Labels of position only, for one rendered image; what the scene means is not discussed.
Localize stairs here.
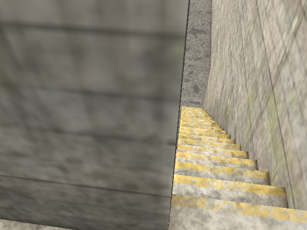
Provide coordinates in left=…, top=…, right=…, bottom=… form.
left=172, top=106, right=289, bottom=209

